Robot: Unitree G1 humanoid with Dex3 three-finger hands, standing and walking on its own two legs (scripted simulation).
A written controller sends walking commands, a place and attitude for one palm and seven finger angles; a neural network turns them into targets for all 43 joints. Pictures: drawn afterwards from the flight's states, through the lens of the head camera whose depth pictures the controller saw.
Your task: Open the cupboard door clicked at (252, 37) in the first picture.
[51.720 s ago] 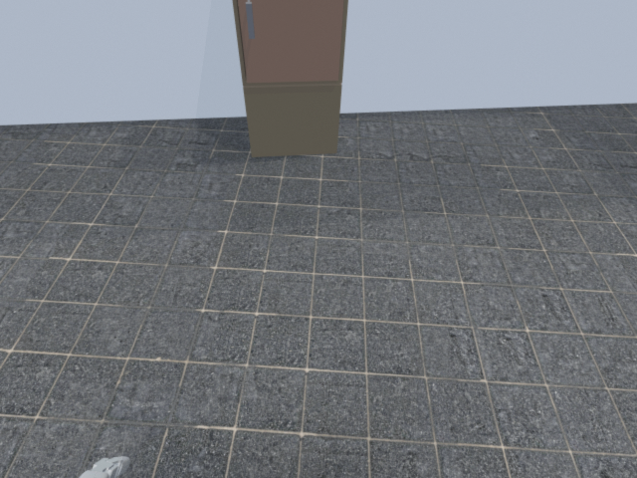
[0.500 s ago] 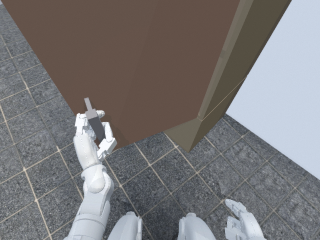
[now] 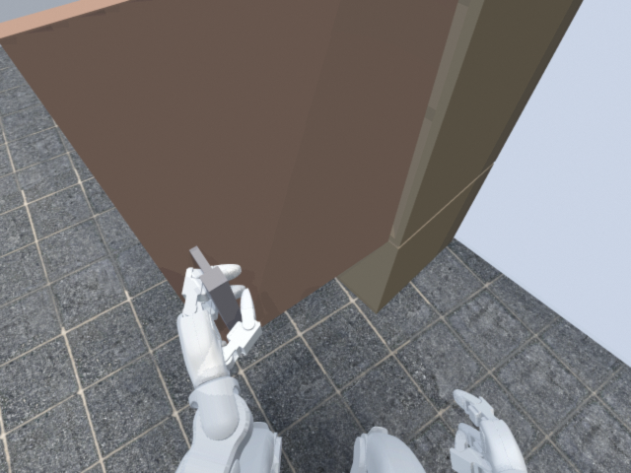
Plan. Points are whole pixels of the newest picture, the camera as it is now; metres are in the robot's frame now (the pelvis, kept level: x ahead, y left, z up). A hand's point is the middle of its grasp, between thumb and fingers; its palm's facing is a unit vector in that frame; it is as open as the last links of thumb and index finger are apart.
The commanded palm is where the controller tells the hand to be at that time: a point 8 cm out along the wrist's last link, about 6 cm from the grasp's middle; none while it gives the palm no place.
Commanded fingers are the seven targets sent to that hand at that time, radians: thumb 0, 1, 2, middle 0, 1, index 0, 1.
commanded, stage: open thumb and fingers to let go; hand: left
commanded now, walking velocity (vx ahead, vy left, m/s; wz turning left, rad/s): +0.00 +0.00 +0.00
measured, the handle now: (216, 289) +0.33 +0.14 +0.03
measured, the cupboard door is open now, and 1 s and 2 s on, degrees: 84 84 84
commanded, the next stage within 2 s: slide the hand sideways off the handle in 0.70 s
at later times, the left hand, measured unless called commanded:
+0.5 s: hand (245, 315) +0.30 +0.10 +0.02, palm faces +0.37 -0.93 -0.01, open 13.7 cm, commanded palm +0.26 +0.15 +0.02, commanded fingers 0.00 -0.50 0.30 -0.22 -0.70 -0.22 -0.70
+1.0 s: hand (231, 344) +0.27 +0.12 +0.01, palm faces -0.13 -0.99 -0.09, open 15.9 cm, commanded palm +0.25 +0.16 +0.02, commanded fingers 0.00 -0.50 0.30 -0.15 -0.30 -0.15 -0.30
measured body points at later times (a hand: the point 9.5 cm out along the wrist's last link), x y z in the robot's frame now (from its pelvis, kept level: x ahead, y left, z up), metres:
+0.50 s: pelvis +0.00 +0.01 +0.00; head +0.08 +0.00 +0.44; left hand +0.28 +0.15 +0.02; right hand +0.16 -0.22 -0.11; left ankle +0.02 +0.13 -0.64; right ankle +0.03 -0.06 -0.64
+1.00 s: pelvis -0.01 +0.03 -0.01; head +0.07 +0.03 +0.44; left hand +0.27 +0.17 +0.02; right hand +0.17 -0.20 -0.11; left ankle +0.02 +0.13 -0.64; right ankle +0.03 -0.06 -0.64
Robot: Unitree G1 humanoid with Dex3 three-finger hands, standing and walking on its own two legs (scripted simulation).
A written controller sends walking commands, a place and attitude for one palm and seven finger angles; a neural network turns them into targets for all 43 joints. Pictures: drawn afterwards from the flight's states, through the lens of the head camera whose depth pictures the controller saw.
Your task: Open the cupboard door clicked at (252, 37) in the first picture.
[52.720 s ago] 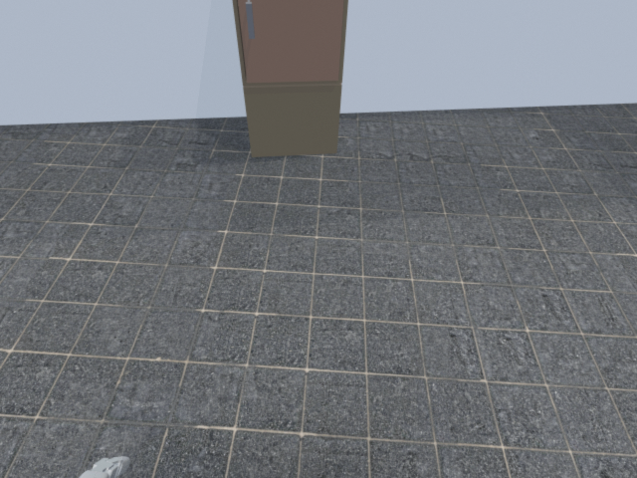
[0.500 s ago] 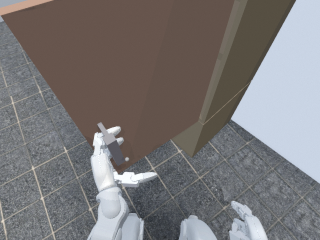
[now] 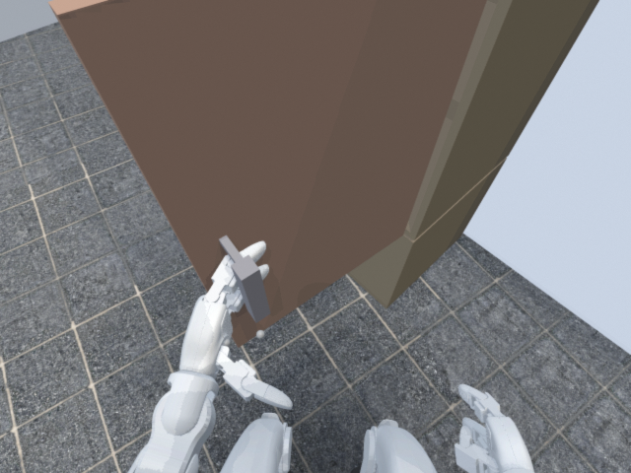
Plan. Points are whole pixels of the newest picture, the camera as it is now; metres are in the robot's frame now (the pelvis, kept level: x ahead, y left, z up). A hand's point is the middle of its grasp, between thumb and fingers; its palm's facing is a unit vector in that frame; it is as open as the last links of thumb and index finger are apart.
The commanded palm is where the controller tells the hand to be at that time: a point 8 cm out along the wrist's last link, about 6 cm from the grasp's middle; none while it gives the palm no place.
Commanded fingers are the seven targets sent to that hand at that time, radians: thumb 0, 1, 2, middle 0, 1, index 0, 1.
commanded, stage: slide the hand sideways off the handle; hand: left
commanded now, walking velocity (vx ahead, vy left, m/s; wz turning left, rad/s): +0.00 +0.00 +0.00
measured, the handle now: (244, 279) +0.34 +0.12 +0.03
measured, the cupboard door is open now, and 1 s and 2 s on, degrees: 84 84 84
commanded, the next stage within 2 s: draw the hand back to the body in 1.00 s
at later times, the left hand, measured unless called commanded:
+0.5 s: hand (242, 354) +0.25 +0.10 +0.03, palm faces -0.05 -1.00 +0.00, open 16.0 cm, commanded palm +0.22 +0.17 +0.03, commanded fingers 0.00 -0.50 0.30 -0.15 -0.30 -0.15 -0.30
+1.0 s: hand (184, 396) +0.21 +0.16 +0.02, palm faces +0.00 -1.00 -0.05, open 16.3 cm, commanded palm +0.18 +0.22 +0.03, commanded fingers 0.00 -0.50 0.30 -0.15 -0.30 -0.15 -0.30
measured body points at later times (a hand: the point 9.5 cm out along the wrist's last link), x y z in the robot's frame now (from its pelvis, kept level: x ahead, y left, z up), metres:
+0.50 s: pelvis +0.01 +0.02 +0.00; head +0.10 +0.02 +0.44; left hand +0.25 +0.16 +0.03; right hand +0.19 -0.20 -0.09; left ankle +0.03 +0.10 -0.63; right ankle +0.04 -0.09 -0.63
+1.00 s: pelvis +0.01 -0.01 -0.02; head +0.10 +0.00 +0.42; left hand +0.20 +0.22 +0.02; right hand +0.22 -0.24 -0.10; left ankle +0.03 +0.10 -0.63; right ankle +0.04 -0.09 -0.63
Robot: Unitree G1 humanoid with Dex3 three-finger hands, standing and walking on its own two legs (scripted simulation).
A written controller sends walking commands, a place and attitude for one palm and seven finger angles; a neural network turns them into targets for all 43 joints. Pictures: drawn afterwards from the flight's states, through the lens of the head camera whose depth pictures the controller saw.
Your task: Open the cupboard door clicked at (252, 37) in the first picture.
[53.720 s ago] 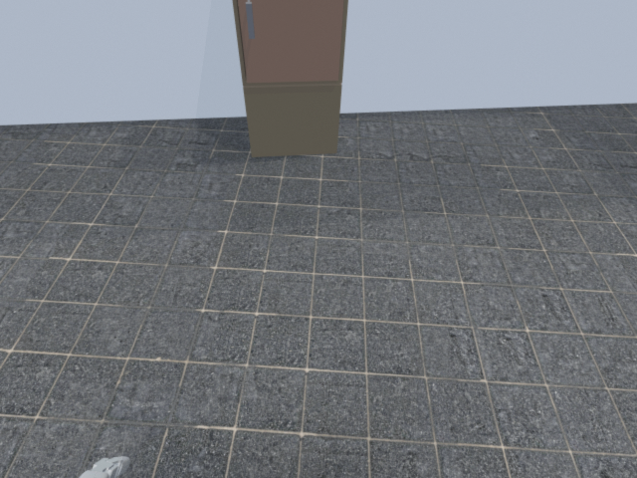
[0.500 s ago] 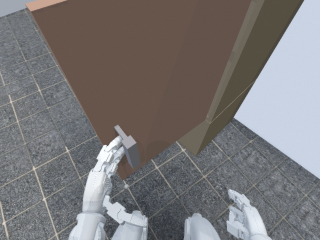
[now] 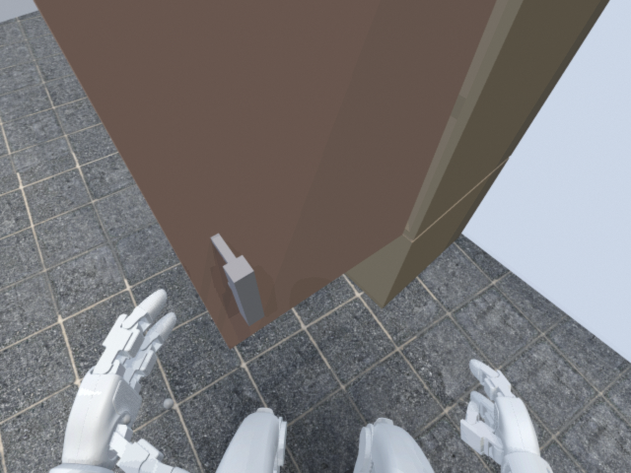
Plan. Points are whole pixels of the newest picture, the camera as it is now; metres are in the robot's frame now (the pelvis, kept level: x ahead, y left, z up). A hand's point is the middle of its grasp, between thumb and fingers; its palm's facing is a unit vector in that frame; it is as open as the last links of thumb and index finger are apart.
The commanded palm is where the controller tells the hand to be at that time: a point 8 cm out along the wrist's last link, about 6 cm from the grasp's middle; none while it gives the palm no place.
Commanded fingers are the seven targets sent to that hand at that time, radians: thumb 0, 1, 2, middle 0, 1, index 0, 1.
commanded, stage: draw the hand back to the body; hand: left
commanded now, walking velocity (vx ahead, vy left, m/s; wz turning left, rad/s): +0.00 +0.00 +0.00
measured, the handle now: (236, 280) +0.33 +0.13 +0.05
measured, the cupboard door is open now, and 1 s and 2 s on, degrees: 84 84 84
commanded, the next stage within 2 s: step back with the hand held close in 1.68 s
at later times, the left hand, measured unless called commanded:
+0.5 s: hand (97, 396) +0.18 +0.21 +0.12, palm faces +0.03 -1.00 -0.06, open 16.3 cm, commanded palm +0.15 +0.26 +0.14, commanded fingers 0.00 -0.47 0.31 -0.15 -0.30 -0.15 -0.30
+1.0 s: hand out of the picture +0.21 +0.27 +0.21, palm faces +0.34 -0.85 -0.40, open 12.7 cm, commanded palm +0.17 +0.31 +0.24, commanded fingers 0.00 0.41 0.69 -0.18 -0.30 -0.18 -0.30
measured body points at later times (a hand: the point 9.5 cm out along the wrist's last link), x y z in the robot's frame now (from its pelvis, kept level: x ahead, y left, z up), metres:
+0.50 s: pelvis +0.00 +0.02 +0.05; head +0.04 +0.02 +0.50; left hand +0.17 +0.26 +0.12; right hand +0.18 -0.21 -0.02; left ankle +0.02 +0.11 -0.61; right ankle +0.03 -0.08 -0.61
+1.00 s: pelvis +0.04 +0.04 +0.11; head +0.02 +0.03 +0.56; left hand +0.19 +0.32 +0.24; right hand +0.22 -0.17 +0.04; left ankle +0.02 +0.11 -0.61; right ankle +0.03 -0.08 -0.61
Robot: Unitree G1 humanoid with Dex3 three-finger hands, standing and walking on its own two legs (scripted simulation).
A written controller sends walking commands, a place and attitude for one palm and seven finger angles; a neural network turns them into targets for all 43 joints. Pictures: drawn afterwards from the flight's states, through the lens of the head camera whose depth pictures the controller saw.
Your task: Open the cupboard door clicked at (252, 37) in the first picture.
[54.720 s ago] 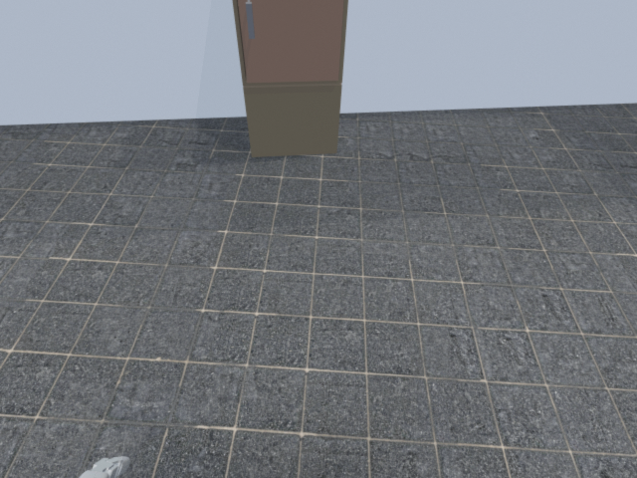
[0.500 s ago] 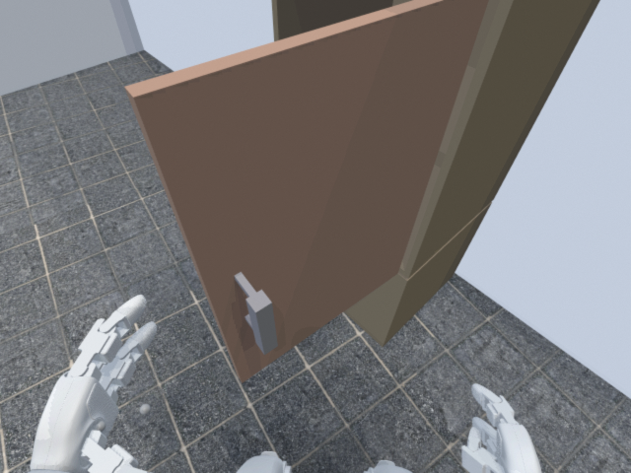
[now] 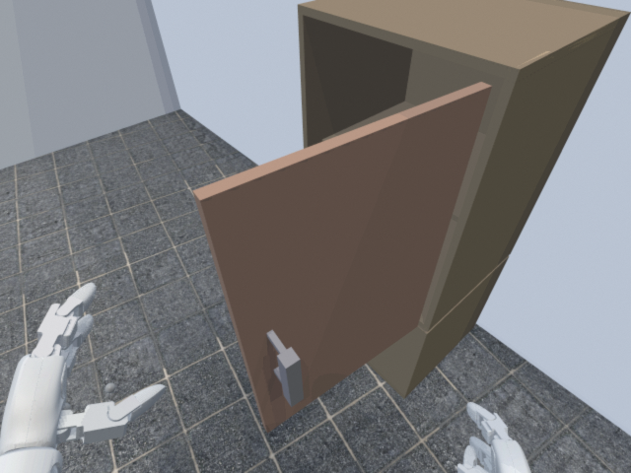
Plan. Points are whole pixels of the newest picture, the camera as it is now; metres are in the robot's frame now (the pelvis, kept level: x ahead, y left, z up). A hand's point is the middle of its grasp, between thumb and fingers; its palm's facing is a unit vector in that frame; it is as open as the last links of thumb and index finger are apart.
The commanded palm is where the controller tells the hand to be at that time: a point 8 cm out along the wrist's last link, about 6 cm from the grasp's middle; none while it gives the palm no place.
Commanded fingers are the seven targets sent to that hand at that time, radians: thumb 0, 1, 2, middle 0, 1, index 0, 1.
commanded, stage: draw the hand back to the body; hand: left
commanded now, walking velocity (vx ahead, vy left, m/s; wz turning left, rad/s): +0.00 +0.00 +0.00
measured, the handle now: (283, 367) +0.29 +0.09 -0.06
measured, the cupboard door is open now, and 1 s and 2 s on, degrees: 84 84 84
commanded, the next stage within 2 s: step back with the hand held close in 0.68 s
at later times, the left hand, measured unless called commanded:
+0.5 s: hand (78, 340) +0.19 +0.24 +0.17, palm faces +0.45 -0.81 -0.39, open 7.7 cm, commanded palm +0.14 +0.28 +0.19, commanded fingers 0.00 0.90 0.90 -0.20 -0.30 -0.20 -0.30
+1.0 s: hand (95, 347) +0.18 +0.23 +0.17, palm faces +0.39 -0.80 -0.45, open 7.4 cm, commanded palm +0.12 +0.27 +0.19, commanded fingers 0.00 0.90 0.90 -0.20 -0.30 -0.20 -0.30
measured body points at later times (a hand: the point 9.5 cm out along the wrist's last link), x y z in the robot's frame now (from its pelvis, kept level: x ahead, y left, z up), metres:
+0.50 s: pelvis -0.01 -0.02 +0.02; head -0.03 -0.04 +0.47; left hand +0.16 +0.28 +0.19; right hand +0.18 -0.24 -0.06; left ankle -0.02 +0.07 -0.72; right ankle -0.01 -0.12 -0.72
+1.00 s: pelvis -0.03 -0.03 +0.02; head -0.02 -0.04 +0.47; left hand +0.16 +0.27 +0.19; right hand +0.15 -0.27 -0.06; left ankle -0.02 +0.07 -0.72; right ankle -0.01 -0.12 -0.72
